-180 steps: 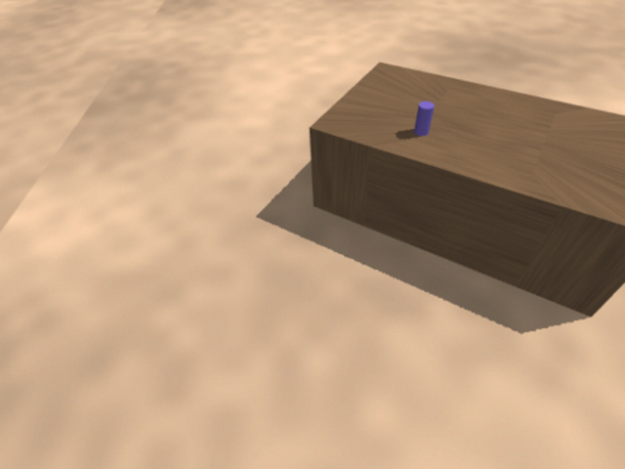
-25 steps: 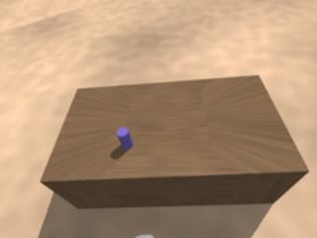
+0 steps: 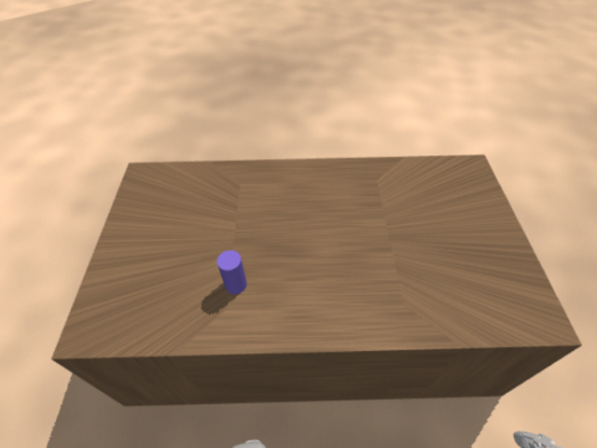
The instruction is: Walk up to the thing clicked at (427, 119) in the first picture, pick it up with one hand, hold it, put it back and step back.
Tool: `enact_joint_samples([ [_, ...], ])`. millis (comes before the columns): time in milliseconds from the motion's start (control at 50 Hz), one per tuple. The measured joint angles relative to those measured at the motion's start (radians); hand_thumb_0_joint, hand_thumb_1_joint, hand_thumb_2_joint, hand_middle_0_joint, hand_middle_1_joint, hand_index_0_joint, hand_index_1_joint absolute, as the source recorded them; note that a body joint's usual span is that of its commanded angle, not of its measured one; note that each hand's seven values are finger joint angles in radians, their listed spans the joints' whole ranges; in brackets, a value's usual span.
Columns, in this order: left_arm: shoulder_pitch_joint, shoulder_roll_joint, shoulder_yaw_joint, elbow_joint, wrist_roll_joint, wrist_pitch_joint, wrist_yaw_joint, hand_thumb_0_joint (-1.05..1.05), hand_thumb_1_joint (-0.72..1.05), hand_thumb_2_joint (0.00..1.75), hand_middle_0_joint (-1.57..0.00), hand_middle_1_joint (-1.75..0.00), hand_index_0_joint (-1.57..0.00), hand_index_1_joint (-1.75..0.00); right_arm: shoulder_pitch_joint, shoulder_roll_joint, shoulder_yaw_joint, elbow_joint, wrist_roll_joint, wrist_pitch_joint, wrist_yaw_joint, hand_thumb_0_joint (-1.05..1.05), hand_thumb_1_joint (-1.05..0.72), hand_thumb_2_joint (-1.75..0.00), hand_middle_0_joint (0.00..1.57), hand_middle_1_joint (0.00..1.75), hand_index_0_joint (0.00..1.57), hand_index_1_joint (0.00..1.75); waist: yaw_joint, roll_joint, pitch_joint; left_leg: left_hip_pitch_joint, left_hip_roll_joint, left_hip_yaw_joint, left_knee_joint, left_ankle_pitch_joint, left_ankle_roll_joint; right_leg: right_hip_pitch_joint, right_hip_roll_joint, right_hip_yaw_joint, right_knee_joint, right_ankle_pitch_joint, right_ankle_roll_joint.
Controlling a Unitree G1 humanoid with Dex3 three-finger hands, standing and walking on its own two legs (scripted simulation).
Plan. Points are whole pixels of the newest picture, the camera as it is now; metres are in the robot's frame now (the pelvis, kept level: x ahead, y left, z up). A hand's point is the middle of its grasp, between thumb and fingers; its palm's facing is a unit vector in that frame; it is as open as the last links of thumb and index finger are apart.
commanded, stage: walk up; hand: left
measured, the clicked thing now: (232, 272) +0.53 +0.19 -0.28
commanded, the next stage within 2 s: stand in 1.16 s
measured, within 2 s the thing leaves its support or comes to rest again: neither
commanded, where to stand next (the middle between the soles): +0.05 -0.03 m, yaw +2 degrees
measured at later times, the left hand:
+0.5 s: hand out of the picture +0.12 +0.24 -0.13, palm faces -0.01 -0.94 -0.33, open 7.3 cm
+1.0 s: hand out of the picture +0.11 +0.25 -0.13, palm faces -0.01 -0.95 -0.32, open 7.3 cm
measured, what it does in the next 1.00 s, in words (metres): stands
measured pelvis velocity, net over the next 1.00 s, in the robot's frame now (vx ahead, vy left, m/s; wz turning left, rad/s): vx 0.03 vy -0.01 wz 0.00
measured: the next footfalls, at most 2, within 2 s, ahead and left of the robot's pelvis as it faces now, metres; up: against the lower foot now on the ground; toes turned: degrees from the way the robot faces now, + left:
none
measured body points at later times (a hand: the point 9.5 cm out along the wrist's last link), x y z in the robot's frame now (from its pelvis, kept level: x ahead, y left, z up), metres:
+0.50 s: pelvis +0.01 -0.01 +0.02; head +0.03 -0.01 +0.47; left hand +0.12 +0.29 -0.10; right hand +0.10 -0.32 -0.11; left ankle +0.07 +0.13 -0.72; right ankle +0.00 -0.14 -0.72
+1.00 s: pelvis +0.03 -0.01 +0.03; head +0.04 +0.00 +0.48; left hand +0.11 +0.29 -0.11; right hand +0.11 -0.31 -0.10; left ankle +0.07 +0.13 -0.72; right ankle +0.00 -0.14 -0.72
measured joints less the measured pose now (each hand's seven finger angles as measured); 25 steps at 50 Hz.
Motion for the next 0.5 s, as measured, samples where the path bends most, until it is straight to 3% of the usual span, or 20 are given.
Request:
enact_joint_samples([
  [500,-0.124,-0.042,-0.003,0.102,-0.009,0.008,-0.015,0.00,0.90,0.90,-0.20,-0.30,-0.21,-0.30,-0.058,0.003,0.012,0.172,-0.003,-0.004,0.001,0.00,-0.91,-0.90,0.20,0.30,0.20,0.30,-0.016,0.012,-0.026,0.165,0.002,0.004,-0.277,0.121,-0.022,0.155,0.011,-0.007,-0.265,0.115,-0.010],
])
